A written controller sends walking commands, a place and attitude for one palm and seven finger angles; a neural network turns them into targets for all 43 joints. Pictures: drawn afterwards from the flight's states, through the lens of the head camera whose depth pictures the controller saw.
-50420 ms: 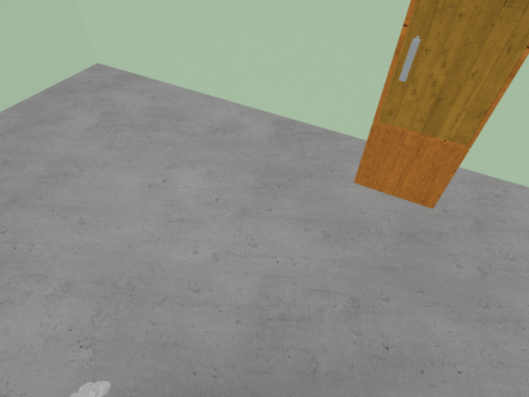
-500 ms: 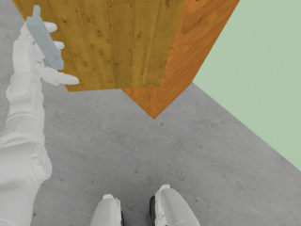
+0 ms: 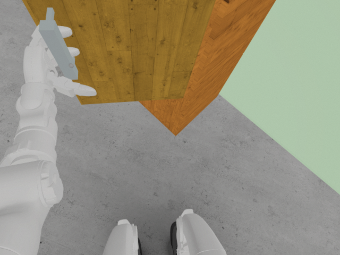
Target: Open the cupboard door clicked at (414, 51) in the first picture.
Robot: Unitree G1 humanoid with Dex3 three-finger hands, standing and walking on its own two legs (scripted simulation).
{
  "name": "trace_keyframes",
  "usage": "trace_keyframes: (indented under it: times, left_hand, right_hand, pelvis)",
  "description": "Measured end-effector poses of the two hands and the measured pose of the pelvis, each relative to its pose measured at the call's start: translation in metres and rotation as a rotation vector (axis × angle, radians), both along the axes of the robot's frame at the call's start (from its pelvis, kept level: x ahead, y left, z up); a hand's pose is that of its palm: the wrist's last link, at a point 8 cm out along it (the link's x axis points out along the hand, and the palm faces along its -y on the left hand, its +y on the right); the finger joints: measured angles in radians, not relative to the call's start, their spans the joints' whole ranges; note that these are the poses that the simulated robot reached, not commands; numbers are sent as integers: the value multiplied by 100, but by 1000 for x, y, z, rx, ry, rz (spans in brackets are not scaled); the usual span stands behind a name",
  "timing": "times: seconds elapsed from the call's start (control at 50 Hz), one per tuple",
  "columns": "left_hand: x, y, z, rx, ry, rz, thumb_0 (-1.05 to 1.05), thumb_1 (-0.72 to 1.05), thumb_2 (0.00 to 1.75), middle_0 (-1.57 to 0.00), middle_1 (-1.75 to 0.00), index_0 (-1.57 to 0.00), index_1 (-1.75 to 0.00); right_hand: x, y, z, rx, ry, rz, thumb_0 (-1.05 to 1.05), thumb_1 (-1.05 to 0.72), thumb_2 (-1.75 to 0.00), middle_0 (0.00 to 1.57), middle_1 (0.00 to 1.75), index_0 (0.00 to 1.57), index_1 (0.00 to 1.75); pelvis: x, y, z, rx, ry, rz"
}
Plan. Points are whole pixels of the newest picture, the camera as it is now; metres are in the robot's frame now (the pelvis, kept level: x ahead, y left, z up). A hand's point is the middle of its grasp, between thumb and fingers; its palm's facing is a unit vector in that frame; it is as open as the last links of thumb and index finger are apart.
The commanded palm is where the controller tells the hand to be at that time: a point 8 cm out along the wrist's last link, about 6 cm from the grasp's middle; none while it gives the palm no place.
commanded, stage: close the thumb around the handle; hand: left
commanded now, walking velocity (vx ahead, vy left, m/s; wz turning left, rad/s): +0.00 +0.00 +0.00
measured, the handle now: (62, 46) +0.58 +0.20 +0.05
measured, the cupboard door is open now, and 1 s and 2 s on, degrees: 52 54 94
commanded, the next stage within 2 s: pull the door open along its arc in 0.72 s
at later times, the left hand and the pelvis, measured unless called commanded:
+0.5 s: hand (70, 66) +0.52 +0.18 +0.05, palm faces +0.03 -1.00 -0.03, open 8.1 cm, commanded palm +0.50 +0.21 +0.05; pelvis +0.00 +0.00 +0.00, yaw +0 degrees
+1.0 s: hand (71, 70) +0.51 +0.17 +0.05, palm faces +0.03 -1.00 -0.03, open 6.2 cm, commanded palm +0.47 +0.21 +0.05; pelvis +0.01 -0.01 +0.01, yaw +0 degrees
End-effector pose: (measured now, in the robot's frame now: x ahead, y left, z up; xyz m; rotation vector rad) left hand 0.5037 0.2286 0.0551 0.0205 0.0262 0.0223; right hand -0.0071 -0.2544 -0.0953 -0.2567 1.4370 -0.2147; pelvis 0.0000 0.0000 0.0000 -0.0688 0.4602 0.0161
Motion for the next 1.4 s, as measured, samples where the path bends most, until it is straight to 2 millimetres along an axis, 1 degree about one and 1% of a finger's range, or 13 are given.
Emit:
trace_keyframes:
  times: [0.12, 0.22, 0.32, 0.56, 0.62, 0.92, 1.0, 1.1, 1.2, 1.26, 1.4]
  left_hand:
    - [-3, -1, 0, 3, 2, 8, -1, -47, 31, -28, -120, -26, -121]
    - [-4, -2, 0, 9, 2, 17, -1, -33, 37, -29, -122, -26, -122]
    - [-4, -2, 0, 11, 1, 19, -1, -11, 47, -31, -124, -28, -125]
    - [-4, 1, 0, 6, 3, 8, 0, 53, 74, -35, -131, -33, -132]
    - [-5, 0, 0, 7, 3, 10, 0, 66, 80, -36, -132, -34, -133]
    - [-8, -1, 0, 5, 4, 13, 0, 68, 76, -33, -135, -31, -135]
    - [-14, -2, 0, 5, 2, 6, 0, 67, 74, -34, -135, -32, -135]
    - [-31, -5, 0, -3, -4, -4, 1, 67, 71, -33, -133, -32, -135]
    - [-61, -14, 0, -5, -9, -29, 1, 66, 70, -31, -132, -31, -135]
    - [-87, -24, 0, -17, -13, -39, 1, 65, 69, -30, -131, -30, -134]
    - [-150, -68, -1, -89, -15, 143, 3, 63, 68, -30, -131, -33, -129]
  right_hand:
    - [-1, 3, 0, 9, 2, -1, 1, -91, -90, 20, 30, 20, 30]
    - [-1, 2, -1, 11, 8, 4, 1, -91, -90, 20, 30, 20, 30]
    - [-1, -1, -1, 9, 12, 8, 1, -91, -90, 20, 30, 20, 30]
    - [5, -8, 2, -8, -11, 4, 1, -91, -90, 20, 30, 20, 30]
    - [6, -8, 1, -6, -11, 6, 1, -91, -90, 20, 30, 20, 30]
    - [10, -7, 1, 5, -27, -2, 1, -91, -90, 20, 30, 20, 30]
    - [12, -7, 3, 8, -43, -16, 1, -91, -90, 20, 30, 20, 30]
    - [21, -5, 6, 25, -71, -27, 1, -91, -90, 20, 30, 20, 30]
    - [42, -4, 11, 47, -137, -23, 1, -91, -90, 20, 30, 20, 30]
    - [62, -3, 15, 61, -201, -6, 1, -91, -90, 20, 30, 20, 30]
    - [125, 6, 18, 115, -376, 92, 1, -91, -90, 20, 30, 20, 30]
  pelvis:
    - [1, 0, 1, 0, -6, 2]
    - [0, 0, 1, 0, -6, 7]
    - [0, -2, 1, 2, -6, 7]
    - [2, -5, 2, 4, -6, 2]
    - [2, -5, 2, 4, -7, 3]
    - [5, -6, 4, 9, -14, -6]
    - [6, -6, 7, 13, -20, -15]
    - [10, -6, 12, 20, -33, -24]
    - [16, -6, 19, 27, -53, -31]
    - [19, -5, 23, 31, -69, -34]
    - [20, -7, 26, 44, -110, -35]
